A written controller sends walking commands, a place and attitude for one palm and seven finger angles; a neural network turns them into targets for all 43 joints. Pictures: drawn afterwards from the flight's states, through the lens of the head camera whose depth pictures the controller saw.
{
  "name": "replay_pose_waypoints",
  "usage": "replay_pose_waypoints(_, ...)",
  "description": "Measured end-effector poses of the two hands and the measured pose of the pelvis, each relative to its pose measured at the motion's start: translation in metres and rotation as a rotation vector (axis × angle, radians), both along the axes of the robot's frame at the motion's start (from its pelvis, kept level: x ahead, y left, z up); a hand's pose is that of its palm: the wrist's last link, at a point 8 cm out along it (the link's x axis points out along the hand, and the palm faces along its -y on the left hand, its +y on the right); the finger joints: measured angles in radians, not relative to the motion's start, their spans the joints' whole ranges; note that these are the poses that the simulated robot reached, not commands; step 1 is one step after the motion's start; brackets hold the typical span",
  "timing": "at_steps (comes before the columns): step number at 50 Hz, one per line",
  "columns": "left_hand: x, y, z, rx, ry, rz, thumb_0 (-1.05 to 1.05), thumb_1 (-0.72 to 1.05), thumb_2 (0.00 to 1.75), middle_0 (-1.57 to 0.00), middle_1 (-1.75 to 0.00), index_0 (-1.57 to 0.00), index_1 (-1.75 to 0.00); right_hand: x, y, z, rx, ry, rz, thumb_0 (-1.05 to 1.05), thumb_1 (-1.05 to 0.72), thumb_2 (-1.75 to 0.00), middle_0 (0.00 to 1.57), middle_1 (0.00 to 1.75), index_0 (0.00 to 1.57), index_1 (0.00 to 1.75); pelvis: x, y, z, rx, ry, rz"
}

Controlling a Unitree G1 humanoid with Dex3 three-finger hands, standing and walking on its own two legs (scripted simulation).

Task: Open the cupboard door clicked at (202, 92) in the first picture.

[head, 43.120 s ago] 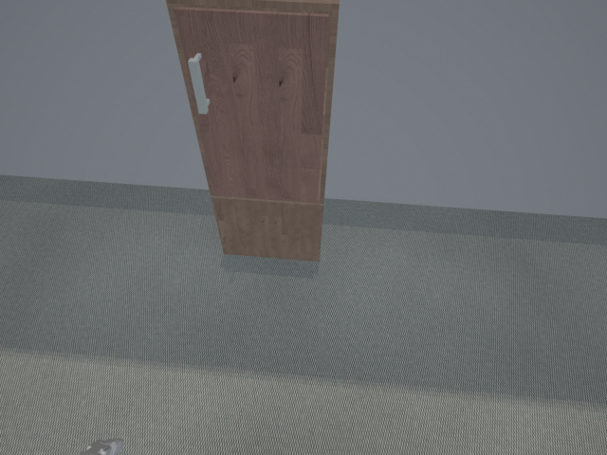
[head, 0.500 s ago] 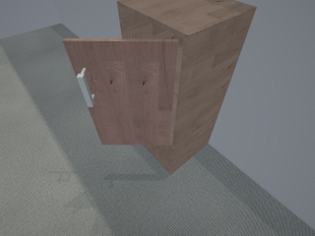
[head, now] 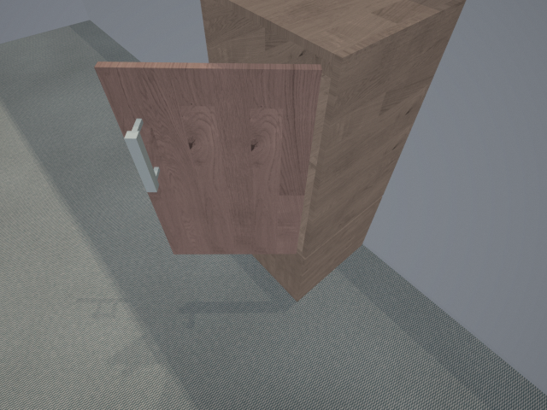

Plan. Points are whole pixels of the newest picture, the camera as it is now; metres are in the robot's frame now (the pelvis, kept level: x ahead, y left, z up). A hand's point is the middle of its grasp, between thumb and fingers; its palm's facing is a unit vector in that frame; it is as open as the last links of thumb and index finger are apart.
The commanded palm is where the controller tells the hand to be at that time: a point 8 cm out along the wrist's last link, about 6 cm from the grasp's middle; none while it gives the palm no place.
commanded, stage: come to a stop and stand still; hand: left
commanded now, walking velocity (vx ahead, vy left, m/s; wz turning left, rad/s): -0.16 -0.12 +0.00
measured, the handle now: (145, 156) +0.54 +0.29 +0.02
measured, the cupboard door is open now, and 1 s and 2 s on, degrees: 49 49 49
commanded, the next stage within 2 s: look again from close up in 0.90 s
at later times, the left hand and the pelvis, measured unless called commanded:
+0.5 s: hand out of the picture +0.06 +0.20 -0.18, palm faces +0.08 -0.98 -0.18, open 7.3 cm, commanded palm none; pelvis +0.01 +0.02 +0.00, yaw +1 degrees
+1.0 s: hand out of the picture -0.03 +0.19 -0.17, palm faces +0.03 -0.99 -0.17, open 7.3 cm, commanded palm none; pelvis +0.01 +0.03 +0.00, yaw +1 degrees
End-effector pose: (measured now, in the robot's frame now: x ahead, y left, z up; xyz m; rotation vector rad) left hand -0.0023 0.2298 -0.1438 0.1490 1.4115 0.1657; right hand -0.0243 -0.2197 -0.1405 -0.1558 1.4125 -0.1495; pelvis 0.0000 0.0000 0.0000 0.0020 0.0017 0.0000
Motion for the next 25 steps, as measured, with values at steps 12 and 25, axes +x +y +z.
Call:
replay_pose_waypoints(12,0.098,-0.015,0.013,0.036,-0.241,-0.041,0.0,0.91,0.89,-0.2,-0.3,-0.2,-0.3,0.031,0.006,-0.017,0.058,0.029,-0.032,0.0,-0.9,-0.9,0.2,0.3,0.2,0.3,0.022,-0.008,-0.003,0.02,-0.012,0.036)
replay_pose_waypoints(25,0.052,0.019,-0.006,-0.009,-0.156,0.022,0.0,0.93,0.89,-0.2,-0.3,-0.2,-0.3,0.066,0.008,0.007,-0.042,-0.121,0.022,0.01,-0.92,-0.9,0.2,0.3,0.19,0.3,0.009,0.016,-0.002,0.005,-0.037,0.019)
